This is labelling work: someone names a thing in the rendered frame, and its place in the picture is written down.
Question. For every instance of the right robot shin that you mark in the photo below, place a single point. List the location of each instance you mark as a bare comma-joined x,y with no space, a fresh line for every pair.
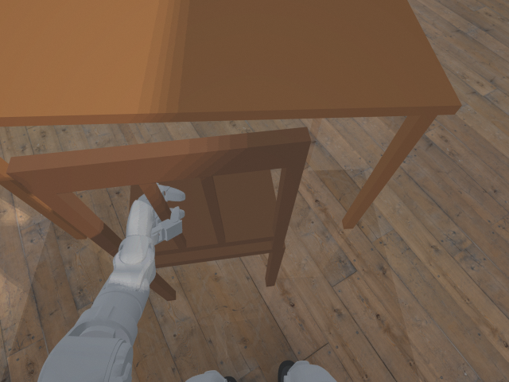
298,363

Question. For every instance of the chair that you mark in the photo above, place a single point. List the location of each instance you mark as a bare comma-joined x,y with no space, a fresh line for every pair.
230,205

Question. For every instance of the robot right foot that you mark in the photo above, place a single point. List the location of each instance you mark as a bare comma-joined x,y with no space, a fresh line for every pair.
283,369

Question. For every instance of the robot left forearm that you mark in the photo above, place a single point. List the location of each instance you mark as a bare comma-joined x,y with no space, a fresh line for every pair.
120,303

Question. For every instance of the table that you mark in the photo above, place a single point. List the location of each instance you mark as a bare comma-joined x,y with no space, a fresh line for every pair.
74,62

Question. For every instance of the robot left upper arm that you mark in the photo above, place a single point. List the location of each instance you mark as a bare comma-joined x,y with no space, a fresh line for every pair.
90,359

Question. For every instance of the robot left hand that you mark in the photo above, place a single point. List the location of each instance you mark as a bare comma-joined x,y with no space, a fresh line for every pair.
143,220

